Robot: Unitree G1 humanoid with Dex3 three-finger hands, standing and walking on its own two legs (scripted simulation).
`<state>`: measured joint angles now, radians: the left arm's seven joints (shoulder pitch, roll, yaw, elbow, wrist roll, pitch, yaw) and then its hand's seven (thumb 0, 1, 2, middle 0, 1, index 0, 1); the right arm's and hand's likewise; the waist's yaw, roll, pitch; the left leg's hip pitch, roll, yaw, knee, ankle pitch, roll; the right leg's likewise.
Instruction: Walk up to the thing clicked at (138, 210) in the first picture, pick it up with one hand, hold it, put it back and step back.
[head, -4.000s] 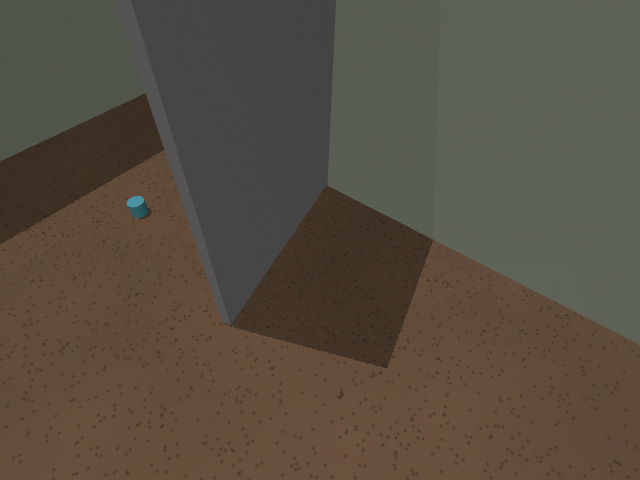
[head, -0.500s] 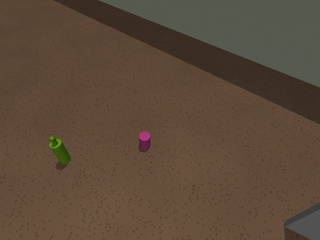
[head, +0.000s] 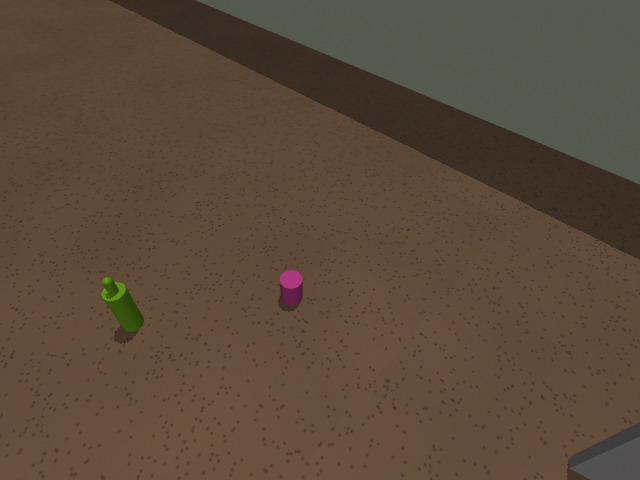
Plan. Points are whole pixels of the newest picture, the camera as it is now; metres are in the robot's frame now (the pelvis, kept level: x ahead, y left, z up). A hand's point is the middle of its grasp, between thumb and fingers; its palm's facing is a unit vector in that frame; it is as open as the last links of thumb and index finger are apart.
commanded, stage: stand
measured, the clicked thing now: out of the picture +0.79 -1.32 -0.75
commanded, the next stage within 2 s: none
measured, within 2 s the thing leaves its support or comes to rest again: neither
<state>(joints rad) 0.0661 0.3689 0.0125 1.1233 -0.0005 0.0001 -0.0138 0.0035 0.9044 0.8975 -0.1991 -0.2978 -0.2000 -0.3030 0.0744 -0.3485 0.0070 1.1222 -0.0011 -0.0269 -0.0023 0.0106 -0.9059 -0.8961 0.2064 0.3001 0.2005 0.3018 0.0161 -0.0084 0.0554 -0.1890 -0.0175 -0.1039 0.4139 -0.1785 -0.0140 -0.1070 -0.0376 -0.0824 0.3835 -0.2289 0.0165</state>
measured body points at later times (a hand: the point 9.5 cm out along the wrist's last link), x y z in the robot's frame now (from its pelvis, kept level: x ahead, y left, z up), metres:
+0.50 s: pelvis -0.01 -0.01 +0.00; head +0.00 -0.01 +0.45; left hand +0.07 +0.30 -0.13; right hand +0.06 -0.31 -0.13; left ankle +0.03 +0.13 -0.74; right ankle -0.01 -0.13 -0.74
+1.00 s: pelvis +0.00 -0.01 +0.00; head +0.01 -0.01 +0.45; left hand +0.09 +0.29 -0.13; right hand +0.07 -0.32 -0.13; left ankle +0.03 +0.13 -0.74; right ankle -0.01 -0.13 -0.74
